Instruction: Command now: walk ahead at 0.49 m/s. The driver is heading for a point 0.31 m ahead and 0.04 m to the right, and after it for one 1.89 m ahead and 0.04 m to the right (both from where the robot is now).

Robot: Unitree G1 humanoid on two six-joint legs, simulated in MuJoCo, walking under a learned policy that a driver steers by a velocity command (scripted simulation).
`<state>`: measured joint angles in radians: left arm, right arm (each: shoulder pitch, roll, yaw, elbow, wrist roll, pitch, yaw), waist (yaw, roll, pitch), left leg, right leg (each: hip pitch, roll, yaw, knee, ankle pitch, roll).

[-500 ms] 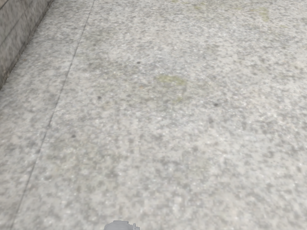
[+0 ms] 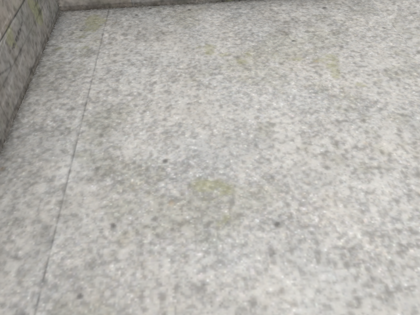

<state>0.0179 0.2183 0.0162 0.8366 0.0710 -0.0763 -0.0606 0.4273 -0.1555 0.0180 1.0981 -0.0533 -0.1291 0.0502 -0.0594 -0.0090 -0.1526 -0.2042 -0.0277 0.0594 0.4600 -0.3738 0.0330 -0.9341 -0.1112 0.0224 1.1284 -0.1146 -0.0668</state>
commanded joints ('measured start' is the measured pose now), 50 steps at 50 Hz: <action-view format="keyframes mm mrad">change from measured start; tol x16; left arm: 1 -80 0 -1 -43 -27 -7 10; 5 -62 95 39 -47 -69 -39 36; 9 459 226 101 97 -34 -51 71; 17 -105 71 62 -74 -76 -52 47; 24 204 14 58 8 -97 -23 -9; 50 133 28 54 140 -64 71 92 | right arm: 1 -81 -136 -41 -95 26 -30 8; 8 112 -31 -26 -152 33 -23 -17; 9 -112 -121 -65 -185 49 -2 -13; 22 -108 -105 -94 -167 55 3 -10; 25 -391 -169 -96 -262 82 -8 5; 50 -257 -117 -97 -87 50 102 -114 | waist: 1 20 71 120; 5 62 69 56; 8 125 -346 -486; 12 38 -38 -26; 50 57 8 154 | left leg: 1 -134 191 -80 -218 390 173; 6 62 149 -59 131 657 34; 8 -414 -64 -52 648 -304 -101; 10 -572 38 -131 932 -160 -46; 20 -94 144 -51 288 148 -152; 23 -16 171 -76 42 519 -28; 28 -126 141 -77 14 207 6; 50 -10 102 -39 1 242 -17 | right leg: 1 331 21 -49 -338 11 72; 5 509 105 -80 -712 199 -2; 7 1276 -179 188 -546 903 -320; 8 1497 -357 560 -694 824 -461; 10 1111 -248 350 -775 506 -221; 12 759 -162 172 -820 522 -165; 17 499 -22 -45 -817 558 -146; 22 543 -80 93 -683 291 -120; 26 724 92 -85 -654 -4 16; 50 732 50 -29 -710 3 4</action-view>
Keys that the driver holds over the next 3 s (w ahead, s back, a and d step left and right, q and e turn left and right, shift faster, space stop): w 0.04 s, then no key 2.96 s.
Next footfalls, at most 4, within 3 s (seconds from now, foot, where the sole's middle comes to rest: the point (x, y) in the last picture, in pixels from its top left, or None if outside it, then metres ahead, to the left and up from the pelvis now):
0.12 right None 0.23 -0.15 -0.77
0.44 left None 0.22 0.08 -0.77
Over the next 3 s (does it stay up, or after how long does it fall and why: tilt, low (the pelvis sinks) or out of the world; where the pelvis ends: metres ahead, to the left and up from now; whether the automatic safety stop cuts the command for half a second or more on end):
stays up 0.20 -0.04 0.01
